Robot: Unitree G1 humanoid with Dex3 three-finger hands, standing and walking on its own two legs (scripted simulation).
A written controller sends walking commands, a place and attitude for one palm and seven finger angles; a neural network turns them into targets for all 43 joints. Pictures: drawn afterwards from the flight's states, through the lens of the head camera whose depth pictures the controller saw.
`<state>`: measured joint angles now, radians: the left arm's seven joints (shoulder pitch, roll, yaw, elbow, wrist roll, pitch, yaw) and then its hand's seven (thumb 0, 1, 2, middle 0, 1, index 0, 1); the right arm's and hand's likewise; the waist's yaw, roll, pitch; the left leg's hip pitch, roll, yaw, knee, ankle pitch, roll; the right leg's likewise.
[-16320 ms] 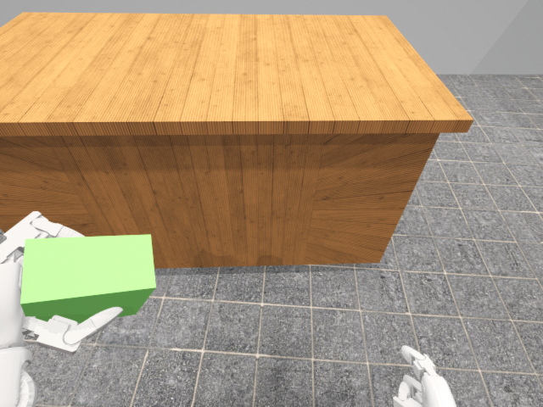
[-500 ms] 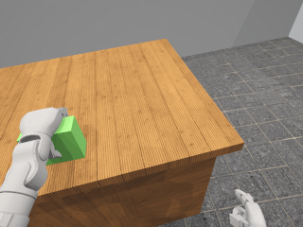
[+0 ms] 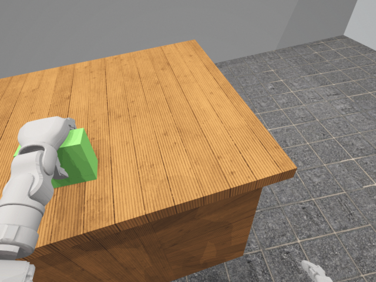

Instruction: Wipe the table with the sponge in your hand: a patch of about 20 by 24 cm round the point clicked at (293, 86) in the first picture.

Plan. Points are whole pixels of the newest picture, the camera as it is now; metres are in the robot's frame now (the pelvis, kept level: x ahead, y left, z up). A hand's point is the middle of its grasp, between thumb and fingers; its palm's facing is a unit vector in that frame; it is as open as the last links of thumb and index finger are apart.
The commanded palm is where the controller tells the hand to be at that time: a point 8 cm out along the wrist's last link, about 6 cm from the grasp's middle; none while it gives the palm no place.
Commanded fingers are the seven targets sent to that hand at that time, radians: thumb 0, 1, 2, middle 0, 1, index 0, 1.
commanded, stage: wipe forward along the first lane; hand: left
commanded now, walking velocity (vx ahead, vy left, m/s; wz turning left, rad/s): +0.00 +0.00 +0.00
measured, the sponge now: (64, 165) +0.33 +0.33 +0.08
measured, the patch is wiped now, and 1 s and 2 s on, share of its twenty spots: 0.35 0.45 0.65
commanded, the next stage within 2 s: slide across to the middle lane in 0.70 s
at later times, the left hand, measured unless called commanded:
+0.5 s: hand (58, 137) +0.38 +0.35 +0.12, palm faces -0.09 +0.01 -1.00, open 10.1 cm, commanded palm +0.38 +0.35 +0.15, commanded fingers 0.00 0.10 1.30 -1.20 -1.60 -1.20 -1.60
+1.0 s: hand (62, 122) +0.43 +0.36 +0.13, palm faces -0.12 +0.05 -0.99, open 10.1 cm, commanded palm +0.42 +0.33 +0.17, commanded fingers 0.00 0.10 1.30 -1.20 -1.60 -1.20 -1.60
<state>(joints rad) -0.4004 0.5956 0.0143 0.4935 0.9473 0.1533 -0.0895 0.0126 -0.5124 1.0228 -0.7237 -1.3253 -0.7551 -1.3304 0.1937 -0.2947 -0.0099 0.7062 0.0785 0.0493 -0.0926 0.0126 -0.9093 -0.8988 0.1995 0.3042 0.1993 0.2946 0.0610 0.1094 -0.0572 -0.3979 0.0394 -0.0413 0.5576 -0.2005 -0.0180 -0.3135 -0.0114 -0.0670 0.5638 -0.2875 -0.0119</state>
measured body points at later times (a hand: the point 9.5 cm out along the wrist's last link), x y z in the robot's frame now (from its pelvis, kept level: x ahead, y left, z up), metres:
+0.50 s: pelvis +0.00 +0.01 +0.00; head +0.01 -0.02 +0.45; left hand +0.38 +0.34 +0.18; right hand +0.12 -0.25 -0.13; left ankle +0.06 +0.14 -0.73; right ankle +0.00 -0.11 -0.73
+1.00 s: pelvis +0.02 +0.02 +0.00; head +0.06 +0.00 +0.45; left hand +0.43 +0.36 +0.18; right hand +0.09 -0.25 -0.13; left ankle +0.06 +0.14 -0.73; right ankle +0.00 -0.11 -0.73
